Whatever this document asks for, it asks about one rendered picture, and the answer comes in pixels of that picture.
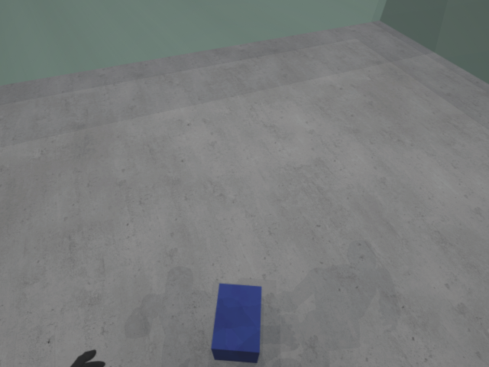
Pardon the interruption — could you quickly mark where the left robot hand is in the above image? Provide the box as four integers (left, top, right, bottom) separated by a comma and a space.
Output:
70, 349, 105, 367

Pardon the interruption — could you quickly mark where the carton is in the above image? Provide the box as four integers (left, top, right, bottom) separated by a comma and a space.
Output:
211, 284, 261, 363

